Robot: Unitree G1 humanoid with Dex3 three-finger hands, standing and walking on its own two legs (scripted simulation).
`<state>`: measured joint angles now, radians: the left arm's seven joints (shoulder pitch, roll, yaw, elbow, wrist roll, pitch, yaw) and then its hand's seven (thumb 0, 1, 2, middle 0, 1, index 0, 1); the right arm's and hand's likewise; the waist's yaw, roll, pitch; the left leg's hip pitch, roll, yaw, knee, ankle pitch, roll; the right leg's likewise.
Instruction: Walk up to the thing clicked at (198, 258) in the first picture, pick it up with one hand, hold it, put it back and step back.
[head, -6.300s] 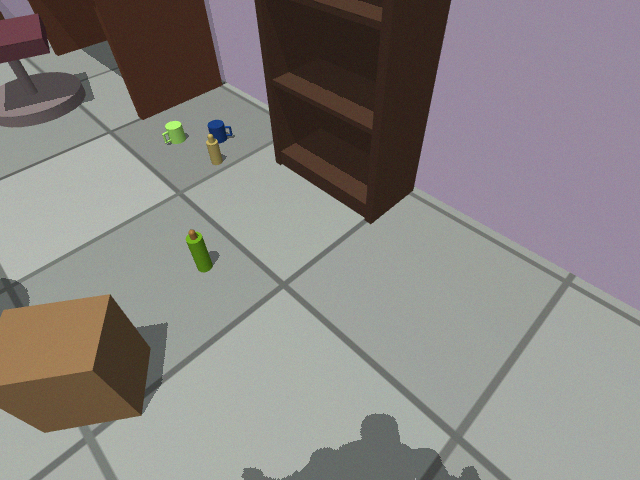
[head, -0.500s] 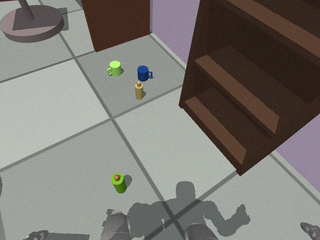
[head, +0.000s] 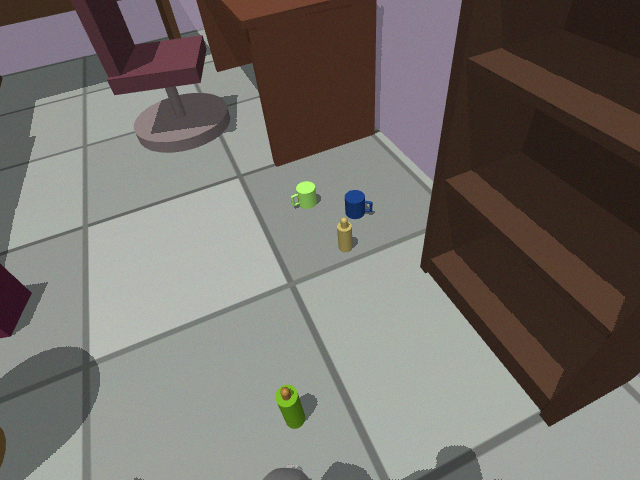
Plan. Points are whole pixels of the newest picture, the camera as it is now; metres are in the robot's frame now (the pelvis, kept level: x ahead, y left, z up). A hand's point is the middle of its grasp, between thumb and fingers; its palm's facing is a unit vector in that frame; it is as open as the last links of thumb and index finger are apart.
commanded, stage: walk up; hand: left
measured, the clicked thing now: (290, 405) +0.45 +0.20 -0.65
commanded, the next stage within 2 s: stand in 0.94 s
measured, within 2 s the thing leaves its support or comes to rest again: neither
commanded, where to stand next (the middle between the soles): +0.11 -0.01 m, yaw -2 degrees
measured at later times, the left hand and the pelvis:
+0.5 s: hand out of the picture +0.08 +0.28 -0.18, palm faces -0.05 -0.93 -0.37, open 7.4 cm; pelvis -0.01 +0.01 -0.02, yaw -2 degrees
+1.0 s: hand out of the picture +0.03 +0.33 -0.14, palm faces +0.04 -0.89 -0.44, open 7.4 cm; pelvis +0.01 +0.03 -0.01, yaw +0 degrees
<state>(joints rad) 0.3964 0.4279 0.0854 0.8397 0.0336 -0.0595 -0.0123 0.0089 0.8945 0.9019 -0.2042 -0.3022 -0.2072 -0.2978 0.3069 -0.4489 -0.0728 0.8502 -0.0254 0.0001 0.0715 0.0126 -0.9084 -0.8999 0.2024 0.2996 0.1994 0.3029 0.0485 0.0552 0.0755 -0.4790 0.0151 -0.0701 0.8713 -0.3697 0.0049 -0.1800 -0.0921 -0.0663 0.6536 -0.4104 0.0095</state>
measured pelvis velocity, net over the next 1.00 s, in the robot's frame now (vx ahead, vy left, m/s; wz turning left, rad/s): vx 0.01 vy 0.03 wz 0.01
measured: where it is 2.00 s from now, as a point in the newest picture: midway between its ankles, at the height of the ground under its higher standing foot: outside the picture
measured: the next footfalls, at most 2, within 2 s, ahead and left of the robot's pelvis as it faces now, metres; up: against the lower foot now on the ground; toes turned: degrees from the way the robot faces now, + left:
left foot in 0.08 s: +0.14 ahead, +0.16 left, +0.00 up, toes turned +1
right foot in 0.52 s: +0.03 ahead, -0.14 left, +0.00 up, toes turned -2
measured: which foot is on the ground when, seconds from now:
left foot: up 0.00-0.06, down 0.08-0.56, up 0.58-0.90, down 0.92-1.00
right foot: down 0.00-0.12, up 0.14-0.50, down 0.52-0.96, up 0.98-1.00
